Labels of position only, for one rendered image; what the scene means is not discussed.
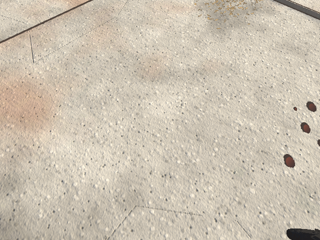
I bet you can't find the right robot hand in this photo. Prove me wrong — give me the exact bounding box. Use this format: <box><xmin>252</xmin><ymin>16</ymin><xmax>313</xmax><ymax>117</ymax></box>
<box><xmin>286</xmin><ymin>228</ymin><xmax>320</xmax><ymax>240</ymax></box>

